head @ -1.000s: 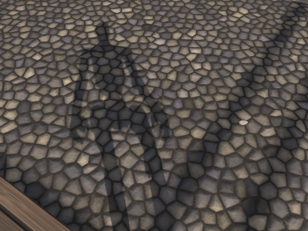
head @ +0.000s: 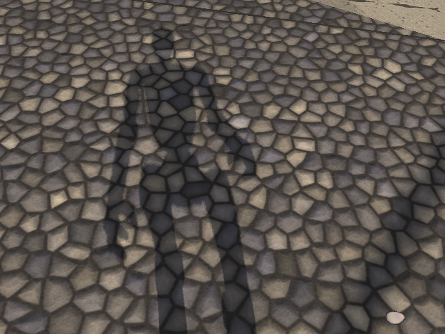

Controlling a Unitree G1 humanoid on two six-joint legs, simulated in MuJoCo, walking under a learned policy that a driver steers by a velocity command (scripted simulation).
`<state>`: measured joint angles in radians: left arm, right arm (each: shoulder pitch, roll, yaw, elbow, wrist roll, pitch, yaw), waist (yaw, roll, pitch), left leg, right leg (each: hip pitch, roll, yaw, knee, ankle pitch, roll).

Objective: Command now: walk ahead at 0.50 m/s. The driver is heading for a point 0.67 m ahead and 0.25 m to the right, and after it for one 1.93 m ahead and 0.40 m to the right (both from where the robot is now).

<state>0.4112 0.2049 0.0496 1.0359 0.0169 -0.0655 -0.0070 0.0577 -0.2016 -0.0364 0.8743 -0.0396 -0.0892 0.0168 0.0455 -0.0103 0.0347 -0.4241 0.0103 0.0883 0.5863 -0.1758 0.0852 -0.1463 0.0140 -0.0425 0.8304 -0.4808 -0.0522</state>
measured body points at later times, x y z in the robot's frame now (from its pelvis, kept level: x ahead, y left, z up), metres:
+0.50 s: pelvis +0.26 -0.03 -0.01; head +0.29 -0.04 +0.44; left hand +0.47 +0.17 -0.13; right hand +0.16 -0.25 -0.16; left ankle +0.09 +0.08 -0.71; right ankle +0.35 -0.10 -0.73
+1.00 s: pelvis +0.52 -0.09 +0.00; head +0.55 -0.12 +0.45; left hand +0.60 +0.18 -0.12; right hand +0.63 -0.40 -0.09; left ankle +0.71 -0.05 -0.71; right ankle +0.35 -0.09 -0.73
